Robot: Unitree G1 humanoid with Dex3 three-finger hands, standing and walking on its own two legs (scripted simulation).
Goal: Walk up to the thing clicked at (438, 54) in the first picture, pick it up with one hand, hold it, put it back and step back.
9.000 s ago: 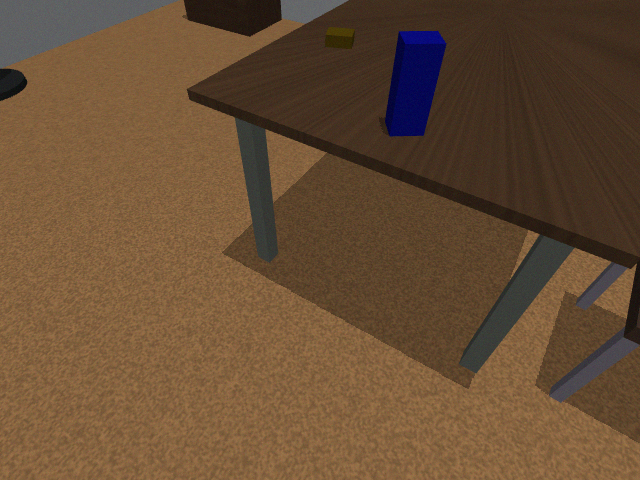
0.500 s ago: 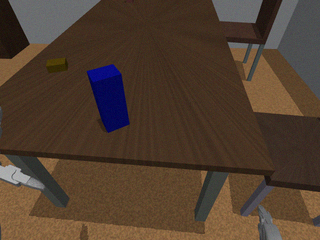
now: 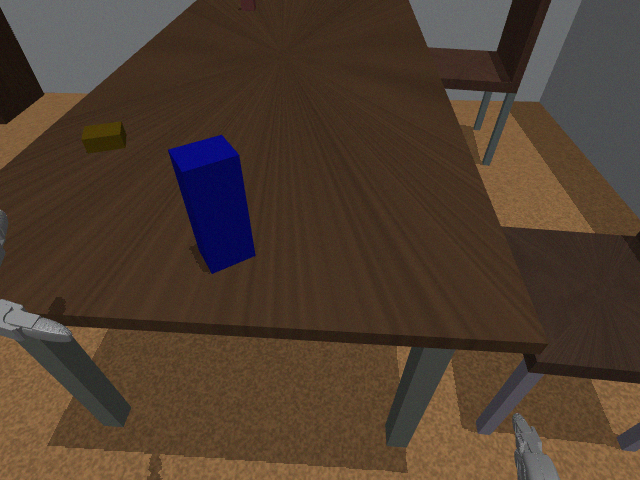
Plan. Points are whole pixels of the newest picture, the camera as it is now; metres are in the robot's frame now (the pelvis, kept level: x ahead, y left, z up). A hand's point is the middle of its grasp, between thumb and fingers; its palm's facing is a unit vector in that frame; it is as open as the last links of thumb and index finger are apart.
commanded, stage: go down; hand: left
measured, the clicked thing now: (216, 208) +0.50 +0.19 +0.09
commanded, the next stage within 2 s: none
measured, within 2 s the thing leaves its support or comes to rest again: neither
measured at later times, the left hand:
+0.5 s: hand (13, 243) +0.32 +0.37 +0.17, palm faces +0.22 -0.97 -0.07, open 17.5 cm
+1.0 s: hand (7, 230) +0.34 +0.38 +0.18, palm faces +0.20 -0.98 +0.00, open 17.6 cm
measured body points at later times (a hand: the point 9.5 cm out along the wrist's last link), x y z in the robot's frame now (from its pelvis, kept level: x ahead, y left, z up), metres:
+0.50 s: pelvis +0.00 +0.00 +0.00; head +0.00 +0.00 +0.45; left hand +0.31 +0.42 +0.18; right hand +0.15 -0.25 -0.08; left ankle +0.01 +0.13 -0.74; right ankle -0.01 -0.14 -0.74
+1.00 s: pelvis +0.00 +0.00 +0.00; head +0.01 +0.02 +0.45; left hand +0.33 +0.43 +0.18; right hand +0.16 -0.24 -0.08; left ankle +0.01 +0.13 -0.74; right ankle -0.01 -0.14 -0.74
